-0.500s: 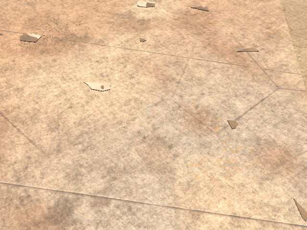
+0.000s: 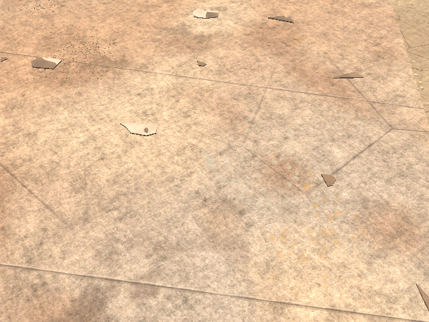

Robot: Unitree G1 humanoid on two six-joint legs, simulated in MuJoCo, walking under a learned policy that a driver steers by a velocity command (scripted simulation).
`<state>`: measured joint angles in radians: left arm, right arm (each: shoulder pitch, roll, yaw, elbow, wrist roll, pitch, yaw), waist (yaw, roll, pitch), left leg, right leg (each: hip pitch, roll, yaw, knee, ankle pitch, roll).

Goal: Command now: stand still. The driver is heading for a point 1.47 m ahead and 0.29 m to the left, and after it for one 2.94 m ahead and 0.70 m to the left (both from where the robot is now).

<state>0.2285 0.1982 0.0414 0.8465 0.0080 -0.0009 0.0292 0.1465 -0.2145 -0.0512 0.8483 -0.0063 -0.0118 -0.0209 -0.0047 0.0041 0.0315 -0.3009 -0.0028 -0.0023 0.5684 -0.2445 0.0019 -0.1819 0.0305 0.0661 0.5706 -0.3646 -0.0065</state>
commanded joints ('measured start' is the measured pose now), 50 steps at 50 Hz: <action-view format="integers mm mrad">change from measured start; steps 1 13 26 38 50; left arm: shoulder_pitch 16 42 82 118 166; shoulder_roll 101 93 81 67 79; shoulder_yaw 23 20 9 -3 -1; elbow -30 58 141 189 198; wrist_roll -1 -3 -4 -5 -24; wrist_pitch -12 -17 -19 -20 -32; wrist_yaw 5 10 14 15 22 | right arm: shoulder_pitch -24 -1 20 37 67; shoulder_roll -100 -98 -92 -86 -97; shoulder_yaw -22 -21 -13 -4 -5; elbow -36 65 144 183 199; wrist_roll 1 5 7 8 26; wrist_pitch -11 -5 1 5 -11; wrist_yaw -6 -17 -22 -21 -20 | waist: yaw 1 0 -1 -1 9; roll -6 -4 -2 -2 1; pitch -36 -13 4 12 101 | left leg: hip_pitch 114 116 114 112 -14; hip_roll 52 46 38 33 21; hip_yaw -61 -58 -55 -54 -76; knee -73 -102 -125 -133 -128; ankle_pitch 162 125 98 91 -478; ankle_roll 33 34 38 42 90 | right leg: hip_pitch -103 -98 -98 -101 -195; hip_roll -54 -45 -38 -35 -45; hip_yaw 49 30 12 0 28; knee -122 -150 -169 -175 -172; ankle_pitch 163 145 135 134 -362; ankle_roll -24 -18 -15 -12 -88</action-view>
